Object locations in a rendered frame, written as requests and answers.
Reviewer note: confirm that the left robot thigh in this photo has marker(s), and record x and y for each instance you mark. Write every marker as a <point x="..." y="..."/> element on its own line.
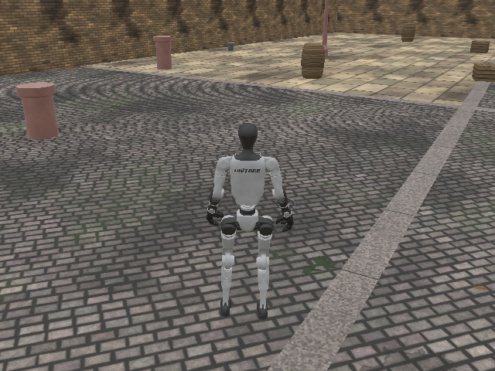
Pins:
<point x="228" y="231"/>

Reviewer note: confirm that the robot right forearm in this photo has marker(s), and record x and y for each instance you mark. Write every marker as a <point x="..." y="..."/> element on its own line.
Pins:
<point x="284" y="206"/>

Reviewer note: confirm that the left robot hand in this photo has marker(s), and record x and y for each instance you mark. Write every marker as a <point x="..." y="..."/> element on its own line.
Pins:
<point x="217" y="214"/>

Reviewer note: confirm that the humanoid robot head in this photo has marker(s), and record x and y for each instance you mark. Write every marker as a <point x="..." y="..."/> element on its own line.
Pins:
<point x="247" y="134"/>

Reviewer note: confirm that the robot right upper arm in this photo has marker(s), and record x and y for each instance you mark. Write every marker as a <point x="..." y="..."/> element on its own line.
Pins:
<point x="276" y="178"/>

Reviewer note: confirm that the right robot hand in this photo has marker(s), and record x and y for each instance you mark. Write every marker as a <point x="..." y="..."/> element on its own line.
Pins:
<point x="284" y="220"/>

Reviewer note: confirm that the robot left upper arm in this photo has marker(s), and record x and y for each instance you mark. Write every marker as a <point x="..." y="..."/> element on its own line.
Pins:
<point x="219" y="177"/>

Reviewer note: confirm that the robot left forearm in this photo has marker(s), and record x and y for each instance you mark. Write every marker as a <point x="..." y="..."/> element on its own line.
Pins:
<point x="213" y="203"/>

